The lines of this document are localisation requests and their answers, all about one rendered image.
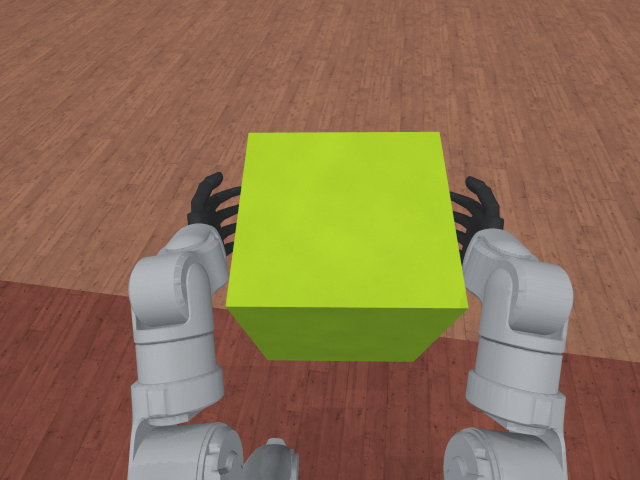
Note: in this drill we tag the robot right hand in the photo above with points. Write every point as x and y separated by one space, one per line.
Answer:
485 216

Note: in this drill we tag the robot right upper arm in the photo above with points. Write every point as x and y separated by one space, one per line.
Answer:
483 454

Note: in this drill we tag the left robot forearm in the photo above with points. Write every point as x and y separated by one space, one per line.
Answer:
172 316

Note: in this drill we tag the robot left hand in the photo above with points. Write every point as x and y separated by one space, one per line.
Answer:
203 207

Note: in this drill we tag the right robot forearm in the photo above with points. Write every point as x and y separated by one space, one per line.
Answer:
526 306

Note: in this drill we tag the carton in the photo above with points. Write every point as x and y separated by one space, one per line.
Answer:
345 246

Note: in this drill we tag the robot left thigh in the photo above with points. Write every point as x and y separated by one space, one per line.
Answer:
272 462

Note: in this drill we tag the robot left shin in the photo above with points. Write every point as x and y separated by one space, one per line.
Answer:
276 441

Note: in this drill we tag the robot left upper arm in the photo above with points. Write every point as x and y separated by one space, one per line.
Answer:
206 451

